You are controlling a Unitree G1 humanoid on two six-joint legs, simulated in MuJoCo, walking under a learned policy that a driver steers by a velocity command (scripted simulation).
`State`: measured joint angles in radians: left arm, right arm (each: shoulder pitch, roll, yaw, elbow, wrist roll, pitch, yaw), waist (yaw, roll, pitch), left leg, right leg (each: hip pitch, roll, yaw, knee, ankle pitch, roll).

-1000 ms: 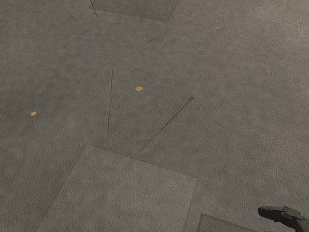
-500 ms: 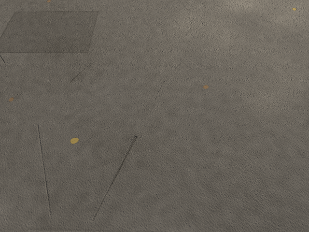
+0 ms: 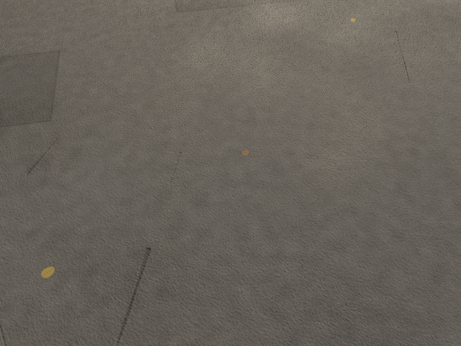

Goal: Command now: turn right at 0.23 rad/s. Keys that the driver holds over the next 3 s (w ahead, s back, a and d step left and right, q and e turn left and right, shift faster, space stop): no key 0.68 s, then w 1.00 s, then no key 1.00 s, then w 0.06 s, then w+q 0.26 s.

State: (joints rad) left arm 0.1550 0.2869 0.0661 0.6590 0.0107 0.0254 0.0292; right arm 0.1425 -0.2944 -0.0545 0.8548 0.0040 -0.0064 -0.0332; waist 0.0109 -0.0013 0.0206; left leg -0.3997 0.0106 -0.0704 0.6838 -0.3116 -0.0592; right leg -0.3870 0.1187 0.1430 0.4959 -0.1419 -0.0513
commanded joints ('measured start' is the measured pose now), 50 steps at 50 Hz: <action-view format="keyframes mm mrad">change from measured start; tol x32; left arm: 1 20 114 19 -47 -9 -1 3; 50 21 74 10 106 -54 -119 -14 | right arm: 1 52 -82 -18 -43 -6 -31 16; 50 229 -105 -15 165 4 -117 53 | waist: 1 -27 -129 -127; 4 14 246 -75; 41 2 -204 135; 50 -65 110 101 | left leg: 1 164 2 35 -258 144 48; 4 156 352 -339 -388 383 305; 13 284 176 -101 -263 646 232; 41 -44 9 79 94 -169 107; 45 381 4 66 -237 35 143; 47 532 374 -631 -538 -252 334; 50 487 307 -427 -537 -225 278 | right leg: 1 109 -228 237 -84 32 -110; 8 -105 -84 -11 442 -370 117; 17 376 -219 -13 -50 327 29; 34 154 -160 -38 -83 5 27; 39 136 -312 229 -282 -720 -114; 42 111 -396 326 -316 -623 -163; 50 -459 -187 -51 604 -222 -11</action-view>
